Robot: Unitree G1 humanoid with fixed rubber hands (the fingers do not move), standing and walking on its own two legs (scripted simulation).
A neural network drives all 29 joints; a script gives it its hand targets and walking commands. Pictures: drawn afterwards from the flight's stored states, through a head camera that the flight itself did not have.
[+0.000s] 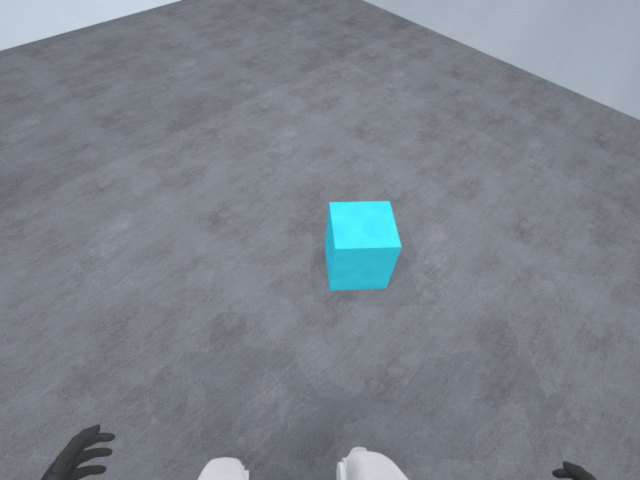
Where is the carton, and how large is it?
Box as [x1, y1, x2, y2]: [325, 201, 400, 290]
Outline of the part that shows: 389,201 329,202 325,240 329,290 386,287 400,249 400,243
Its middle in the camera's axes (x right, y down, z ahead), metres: +0.14 +0.01 +1.35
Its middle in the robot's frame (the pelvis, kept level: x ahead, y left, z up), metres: +0.90 -0.16 -0.60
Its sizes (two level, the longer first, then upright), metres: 0.210 0.200 0.250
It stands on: the floor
